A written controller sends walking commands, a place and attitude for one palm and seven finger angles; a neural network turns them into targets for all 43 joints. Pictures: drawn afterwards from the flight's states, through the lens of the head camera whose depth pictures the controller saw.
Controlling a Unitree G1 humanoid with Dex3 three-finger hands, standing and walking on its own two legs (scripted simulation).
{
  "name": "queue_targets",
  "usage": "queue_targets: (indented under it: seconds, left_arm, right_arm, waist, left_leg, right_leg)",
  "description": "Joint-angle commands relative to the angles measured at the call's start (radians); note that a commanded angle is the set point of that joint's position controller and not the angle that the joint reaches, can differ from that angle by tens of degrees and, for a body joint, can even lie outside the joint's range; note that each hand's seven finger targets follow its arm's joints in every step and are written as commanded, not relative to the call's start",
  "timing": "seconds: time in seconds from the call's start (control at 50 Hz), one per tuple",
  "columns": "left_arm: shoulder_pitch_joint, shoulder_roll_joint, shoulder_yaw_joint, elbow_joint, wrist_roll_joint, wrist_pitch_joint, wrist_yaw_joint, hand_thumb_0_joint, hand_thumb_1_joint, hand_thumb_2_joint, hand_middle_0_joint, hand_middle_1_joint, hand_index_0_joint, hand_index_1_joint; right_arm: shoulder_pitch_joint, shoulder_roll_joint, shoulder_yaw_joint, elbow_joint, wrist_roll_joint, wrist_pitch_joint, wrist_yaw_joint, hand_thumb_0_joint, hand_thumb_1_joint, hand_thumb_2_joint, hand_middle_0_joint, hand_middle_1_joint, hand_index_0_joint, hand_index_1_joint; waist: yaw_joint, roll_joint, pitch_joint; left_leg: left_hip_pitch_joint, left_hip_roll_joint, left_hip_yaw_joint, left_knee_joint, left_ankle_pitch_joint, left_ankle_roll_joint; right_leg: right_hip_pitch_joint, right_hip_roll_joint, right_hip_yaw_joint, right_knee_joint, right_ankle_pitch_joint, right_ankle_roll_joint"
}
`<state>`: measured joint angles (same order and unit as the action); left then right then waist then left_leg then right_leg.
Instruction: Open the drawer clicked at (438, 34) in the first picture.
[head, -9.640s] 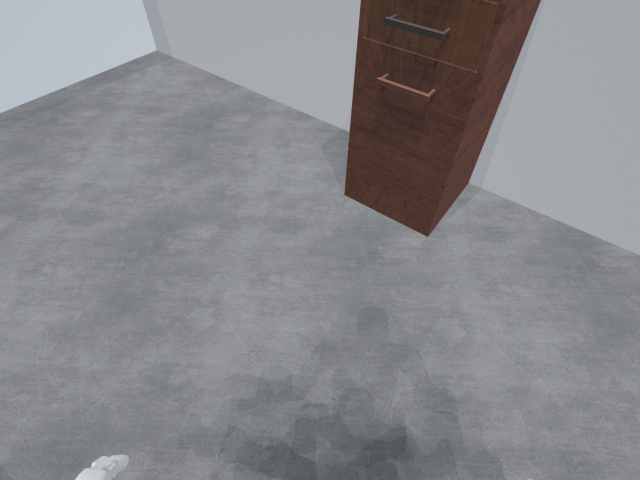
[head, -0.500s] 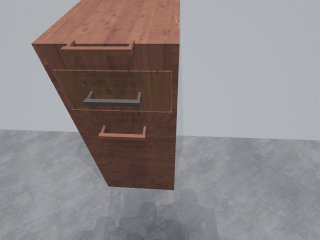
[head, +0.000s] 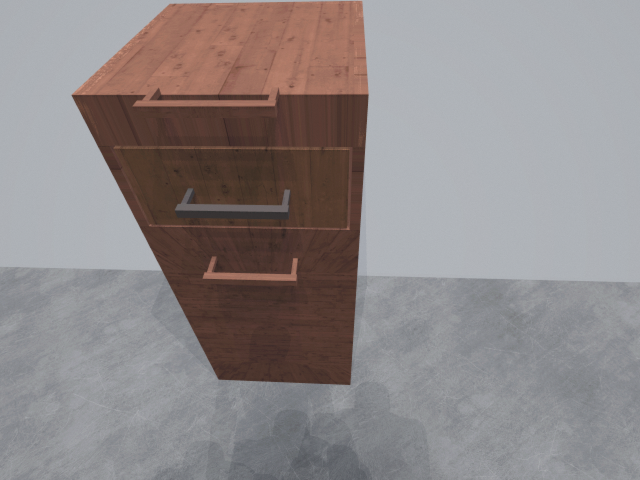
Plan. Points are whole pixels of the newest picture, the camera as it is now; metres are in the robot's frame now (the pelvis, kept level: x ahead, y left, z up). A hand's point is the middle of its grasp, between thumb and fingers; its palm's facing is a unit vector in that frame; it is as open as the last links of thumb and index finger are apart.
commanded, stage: look again from close up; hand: left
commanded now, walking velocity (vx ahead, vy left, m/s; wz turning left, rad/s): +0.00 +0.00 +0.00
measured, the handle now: (235, 203) +0.54 +0.18 +0.04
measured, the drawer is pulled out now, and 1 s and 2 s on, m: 0.00 0.00 0.00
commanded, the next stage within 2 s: raise the hand with hooked fingers in 0.40 s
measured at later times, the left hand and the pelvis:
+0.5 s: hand out of the picture +0.02 +0.16 -0.17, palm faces +0.03 -0.98 -0.19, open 7.4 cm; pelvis +0.04 +0.00 +0.00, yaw +0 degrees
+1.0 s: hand (178, 438) +0.19 +0.20 -0.04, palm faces -0.04 -0.13 -0.99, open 9.0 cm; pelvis +0.03 -0.02 -0.03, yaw -2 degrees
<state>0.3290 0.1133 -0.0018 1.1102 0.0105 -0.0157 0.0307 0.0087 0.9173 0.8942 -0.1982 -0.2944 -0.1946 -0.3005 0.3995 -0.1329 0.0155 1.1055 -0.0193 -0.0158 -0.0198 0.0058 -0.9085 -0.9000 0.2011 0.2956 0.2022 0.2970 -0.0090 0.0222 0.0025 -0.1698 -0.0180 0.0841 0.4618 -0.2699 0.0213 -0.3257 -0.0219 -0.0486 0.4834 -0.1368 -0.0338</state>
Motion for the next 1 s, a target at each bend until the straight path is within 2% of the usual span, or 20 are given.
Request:
queue_targets:
  seconds: [0.0, 0.18, 0.46, 0.48, 0.5, 0.52, 0.54, 0.56, 0.58, 0.6, 0.62, 0.64, 0.66, 0.72, 0.76, 0.8, 0.84, 0.88, 0.94, 0.98]
  left_arm:
    - [0.047, 0.092, 0.014, -0.022, -0.003, -0.017, 0.001, 0.000, 0.900, 0.900, -0.200, -0.300, -0.200, -0.300]
    - [0.049, 0.074, 0.006, 0.003, -0.005, -0.024, 0.004, 0.000, 0.900, 0.900, -0.200, -0.300, -0.200, -0.300]
    - [0.046, 0.074, 0.006, 0.011, -0.005, -0.022, 0.009, 0.000, 0.900, 0.900, -0.200, -0.300, -0.200, -0.300]
    - [0.133, 0.133, 0.013, 0.049, 0.006, -0.029, 0.049, 0.000, 0.900, 0.900, -0.200, -0.300, -0.200, -0.300]
    - [-0.723, 0.341, -0.121, -1.470, 0.103, -0.195, 0.036, 0.000, 0.877, 0.890, -0.202, -0.315, -0.202, -0.315]
    - [-0.333, 0.328, -0.025, -1.213, 0.134, -0.098, 0.134, 0.000, 0.853, 0.880, -0.203, -0.330, -0.203, -0.330]
    - [-0.078, 0.215, -0.091, -1.125, 0.146, 0.053, 0.189, 0.000, 0.830, 0.870, -0.205, -0.345, -0.205, -0.345]
    - [-0.032, 0.101, -0.163, -1.100, 0.189, 0.086, 0.192, 0.000, 0.807, 0.860, -0.207, -0.360, -0.207, -0.360]
    - [-0.100, 0.115, -0.197, -1.194, 0.245, 0.077, 0.203, 0.000, 0.783, 0.850, -0.208, -0.375, -0.208, -0.375]
    - [-0.082, 0.167, -0.180, -1.210, 0.356, 0.059, 0.225, 0.000, 0.760, 0.840, -0.210, -0.390, -0.210, -0.390]
    - [-0.043, 0.169, -0.195, -1.213, 0.460, 0.052, 0.249, 0.000, 0.737, 0.830, -0.212, -0.405, -0.212, -0.405]
    - [0.012, 0.178, -0.176, -1.187, 0.562, 0.048, 0.277, 0.000, 0.713, 0.820, -0.213, -0.420, -0.213, -0.420]
    - [0.155, 0.190, -0.144, -1.182, 0.669, 0.051, 0.305, 0.000, 0.690, 0.810, -0.215, -0.435, -0.215, -0.435]
    - [0.466, 0.159, -0.126, -1.090, 0.887, 0.025, 0.340, 0.000, 0.620, 0.780, -0.220, -0.480, -0.220, -0.480]
    - [0.463, 0.226, -0.061, -1.155, 0.959, -0.036, 0.354, 0.000, 0.573, 0.760, -0.223, -0.510, -0.223, -0.510]
    - [0.428, 0.287, 0.001, -1.256, 1.019, -0.073, 0.390, 0.000, 0.527, 0.740, -0.227, -0.540, -0.227, -0.540]
    - [0.288, 0.329, 0.037, -1.359, 1.074, -0.075, 0.438, 0.000, 0.480, 0.720, -0.230, -0.570, -0.230, -0.570]
    - [0.198, 0.323, 0.035, -1.383, 1.110, -0.057, 0.485, 0.000, 0.433, 0.700, -0.233, -0.600, -0.233, -0.600]
    - [-0.094, 0.386, 0.053, -1.469, 1.157, -0.059, 0.532, 0.000, 0.363, 0.670, -0.238, -0.645, -0.238, -0.645]
    - [-0.163, 0.372, 0.027, -1.457, 1.121, -0.059, 0.518, 0.000, 0.317, 0.650, -0.242, -0.675, -0.242, -0.675]
  right_arm:
    - [0.071, -0.063, -0.006, -0.009, -0.002, -0.011, -0.005, 0.000, -0.900, -0.900, 0.200, 0.300, 0.200, 0.300]
    - [0.053, -0.060, 0.000, 0.016, 0.005, -0.022, -0.013, 0.000, -0.900, -0.900, 0.200, 0.300, 0.200, 0.300]
    - [0.025, -0.059, -0.003, 0.035, 0.006, -0.022, -0.019, 0.000, -0.900, -0.900, 0.200, 0.300, 0.200, 0.300]
    - [-0.105, -0.120, -0.026, -0.038, 0.019, -0.027, -0.009, 0.000, -0.900, -0.900, 0.200, 0.300, 0.200, 0.300]
    - [-0.130, -0.280, -0.012, -0.436, 0.081, -0.170, -0.062, 0.000, -0.900, -0.900, 0.200, 0.300, 0.200, 0.300]
    - [-0.246, -0.208, -0.033, -0.396, 0.078, -0.267, -0.105, 0.000, -0.900, -0.900, 0.200, 0.300, 0.200, 0.300]
    - [-0.221, -0.179, -0.050, -0.395, 0.103, -0.310, -0.099, 0.000, -0.900, -0.900, 0.200, 0.300, 0.200, 0.300]
    - [-0.197, -0.174, -0.042, -0.363, 0.100, -0.320, -0.105, 0.000, -0.900, -0.900, 0.200, 0.300, 0.200, 0.300]
    - [-0.236, -0.209, -0.045, -0.433, 0.090, -0.343, -0.097, 0.000, -0.900, -0.900, 0.200, 0.300, 0.200, 0.300]
    - [-0.232, -0.244, -0.048, -0.442, 0.057, -0.349, -0.089, 0.000, -0.900, -0.900, 0.200, 0.300, 0.200, 0.300]
    - [-0.245, -0.249, -0.047, -0.483, 0.026, -0.338, -0.075, 0.000, -0.900, -0.900, 0.200, 0.300, 0.200, 0.300]
    - [-0.259, -0.249, -0.058, -0.526, 0.008, -0.316, -0.057, 0.000, -0.900, -0.900, 0.200, 0.300, 0.200, 0.300]
    - [-0.285, -0.241, -0.075, -0.583, -0.015, -0.280, -0.034, 0.000, -0.900, -0.900, 0.200, 0.300, 0.200, 0.300]
    - [-0.368, -0.243, -0.088, -0.673, -0.037, -0.112, 0.045, 0.000, -0.900, -0.900, 0.200, 0.300, 0.200, 0.300]
    - [-0.417, -0.232, -0.076, -0.721, -0.018, -0.027, 0.088, 0.000, -0.900, -0.900, 0.200, 0.300, 0.200, 0.300]
    - [-0.455, -0.216, -0.067, -0.763, -0.014, 0.022, 0.110, 0.000, -0.900, -0.900, 0.200, 0.300, 0.200, 0.300]
    - [-0.463, -0.207, -0.071, -0.769, -0.022, 0.064, 0.118, 0.000, -0.900, -0.900, 0.200, 0.300, 0.200, 0.300]
    - [-0.439, -0.191, -0.074, -0.773, -0.034, 0.075, 0.115, 0.000, -0.900, -0.900, 0.200, 0.300, 0.200, 0.300]
    - [-0.429, -0.192, -0.082, -0.744, -0.062, 0.078, 0.095, 0.000, -0.900, -0.900, 0.200, 0.300, 0.200, 0.300]
    - [-0.431, -0.186, -0.085, -0.738, -0.062, 0.072, 0.077, 0.000, -0.900, -0.900, 0.200, 0.300, 0.200, 0.300]
  waist:
    - [0.001, -0.033, 0.108]
    - [-0.001, -0.011, 0.083]
    - [0.002, -0.025, 0.079]
    - [0.057, -0.139, 0.090]
    - [-0.046, 0.171, -0.409]
    - [0.033, 0.260, -0.353]
    - [0.020, 0.223, -0.196]
    - [0.005, 0.087, -0.098]
    - [-0.013, -0.015, 0.027]
    - [-0.022, -0.084, -0.008]
    - [-0.021, -0.129, -0.006]
    - [0.001, -0.118, -0.037]
    - [0.049, -0.154, -0.097]
    - [0.129, -0.257, -0.018]
    - [0.162, -0.247, -0.083]
    - [0.183, -0.131, -0.154]
    - [0.177, -0.013, -0.194]
    - [0.154, 0.025, -0.271]
    - [0.089, -0.030, -0.321]
    - [0.054, -0.004, -0.334]
  left_leg:
    - [-0.174, 0.093, -0.127, -0.160, -0.133, 0.025]
    - [-0.111, 0.114, -0.117, -0.171, -0.011, 0.016]
    - [-0.050, 0.118, -0.099, -0.164, 0.079, 0.011]
    - [-0.094, 0.150, -0.047, 0.004, 0.144, -0.010]
    - [0.098, 0.025, -0.063, -0.117, 0.192, 0.024]
    - [0.073, 0.031, -0.048, -0.105, 0.245, 0.021]
    - [-0.019, 0.035, -0.067, -0.128, 0.162, -0.009]
    - [-0.058, 0.036, -0.057, -0.100, 0.142, -0.002]
    - [-0.122, 0.028, -0.105, -0.084, 0.072, 0.007]
    - [-0.138, 0.018, -0.113, -0.040, 0.056, 0.015]
    - [-0.176, 0.004, -0.121, -0.003, 0.043, 0.016]
    - [-0.194, -0.013, -0.115, 0.025, 0.057, 0.005]
    - [-0.193, -0.026, -0.098, 0.050, 0.077, -0.003]
    - [-0.331, -0.022, -0.059, 0.067, 0.075, -0.020]
    - [-0.371, -0.021, -0.044, 0.087, 0.139, -0.024]
    - [-0.355, -0.026, -0.033, 0.107, 0.163, -0.024]
    - [-0.325, -0.037, -0.038, 0.140, 0.160, -0.019]
    - [-0.283, -0.039, -0.042, 0.182, 0.157, -0.009]
    - [-0.222, -0.046, -0.081, 0.257, 0.120, 0.005]
    - [-0.179, -0.048, -0.076, 0.272, 0.091, 0.017]
  right_leg:
    - [0.073, -0.081, 0.156, -0.131, -0.224, -0.018]
    - [0.134, -0.079, 0.130, -0.103, -0.018, -0.018]
    - [0.164, -0.080, 0.121, -0.093, 0.103, -0.015]
    - [0.153, -0.123, 0.118, -0.030, 0.428, 0.005]
    - [0.275, -0.017, 0.203, 0.020, 0.155, -0.002]
    - [0.217, 0.011, 0.117, 0.054, -0.013, -0.032]
    - [0.110, 0.020, 0.072, 0.054, -0.101, -0.022]
    - [0.066, 0.028, 0.044, 0.028, -0.078, -0.007]
    - [-0.004, 0.031, 0.068, 0.005, -0.116, -0.008]
    - [-0.043, 0.037, 0.077, 0.013, -0.153, -0.013]
    - [-0.086, 0.034, 0.081, 0.017, -0.202, -0.017]
    - [-0.080, 0.033, 0.097, 0.024, -0.240, -0.021]
    - [-0.049, 0.035, 0.108, 0.021, -0.279, -0.029]
    - [-0.031, 0.040, 0.138, 0.046, -0.190, -0.048]
    - [0.039, 0.035, 0.163, 0.112, -0.029, -0.050]
    - [0.069, 0.037, 0.175, 0.158, 0.024, -0.055]
    - [0.038, 0.048, 0.193, 0.184, 0.035, -0.061]
    - [-0.011, 0.053, 0.209, 0.194, 0.042, -0.058]
    - [-0.124, 0.039, 0.283, 0.173, -0.013, -0.045]
    - [-0.139, 0.028, 0.248, 0.152, -0.046, -0.034]
